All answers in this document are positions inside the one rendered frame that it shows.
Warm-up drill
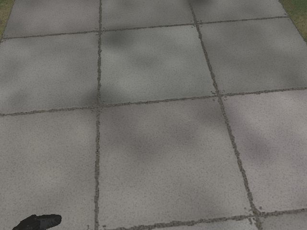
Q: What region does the left robot hand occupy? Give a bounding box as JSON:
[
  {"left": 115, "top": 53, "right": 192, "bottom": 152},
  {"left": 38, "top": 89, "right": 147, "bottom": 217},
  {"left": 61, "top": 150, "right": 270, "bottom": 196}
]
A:
[{"left": 12, "top": 214, "right": 62, "bottom": 230}]

